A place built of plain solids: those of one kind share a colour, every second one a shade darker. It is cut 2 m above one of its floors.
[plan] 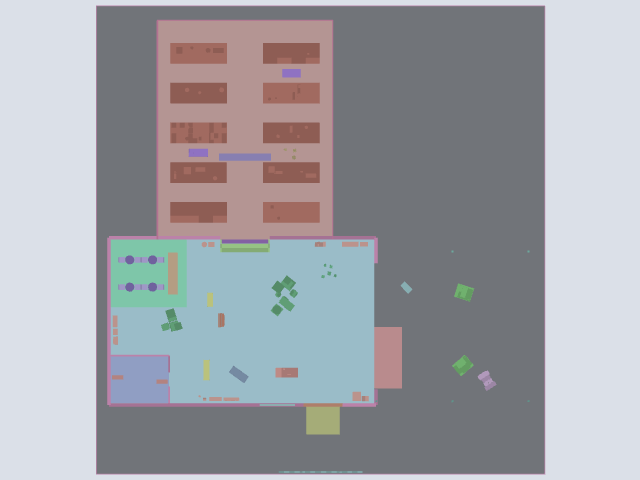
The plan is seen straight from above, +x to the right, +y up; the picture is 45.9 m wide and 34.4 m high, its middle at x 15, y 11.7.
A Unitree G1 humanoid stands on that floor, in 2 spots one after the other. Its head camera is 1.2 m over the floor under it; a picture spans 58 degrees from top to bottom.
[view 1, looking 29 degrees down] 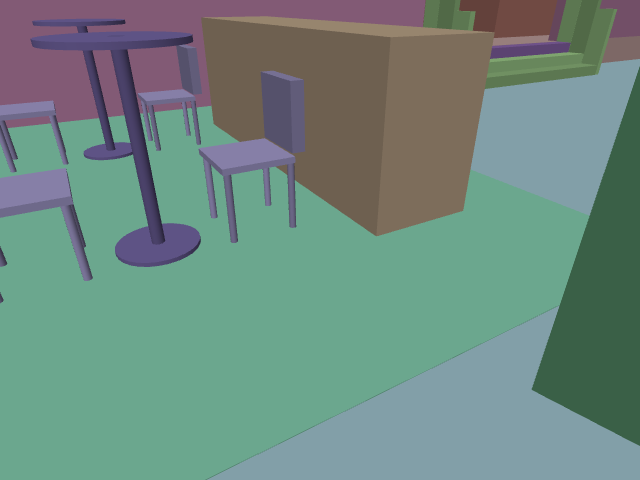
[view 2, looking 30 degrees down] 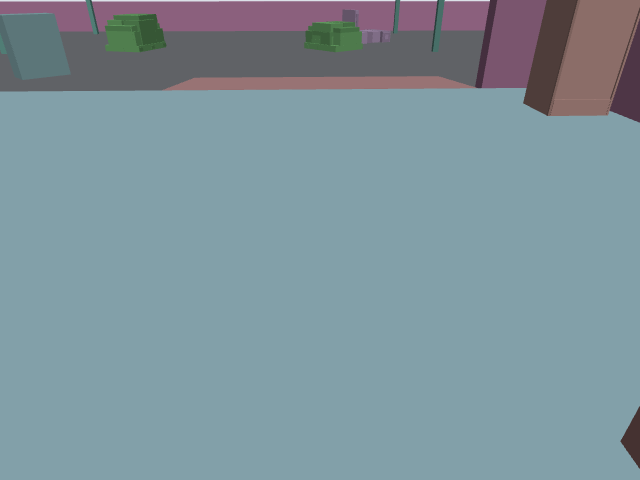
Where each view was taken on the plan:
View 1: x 2.73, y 6.06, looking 60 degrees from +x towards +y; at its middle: floor_cafe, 2.47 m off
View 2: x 12.61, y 3.50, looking -2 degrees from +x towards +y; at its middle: floor_shop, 2.40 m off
